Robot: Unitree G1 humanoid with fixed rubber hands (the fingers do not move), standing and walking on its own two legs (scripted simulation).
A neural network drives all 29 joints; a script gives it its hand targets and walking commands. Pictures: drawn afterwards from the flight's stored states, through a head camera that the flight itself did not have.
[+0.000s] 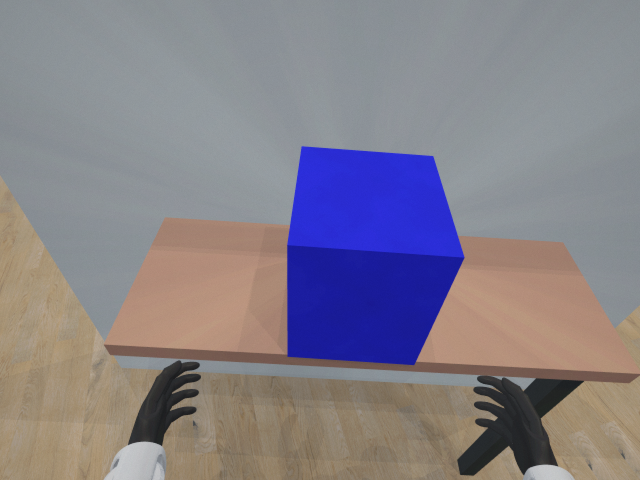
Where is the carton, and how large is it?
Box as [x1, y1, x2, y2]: [287, 146, 464, 364]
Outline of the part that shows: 302,146 287,243 288,356 414,364 464,257 433,157 425,155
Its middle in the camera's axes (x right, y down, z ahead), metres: +0.06 +0.03 +0.60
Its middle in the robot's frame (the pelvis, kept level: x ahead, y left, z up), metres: +0.44 -0.03 +0.04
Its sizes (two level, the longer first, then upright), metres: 0.210 0.200 0.250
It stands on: a table, 0.70 m high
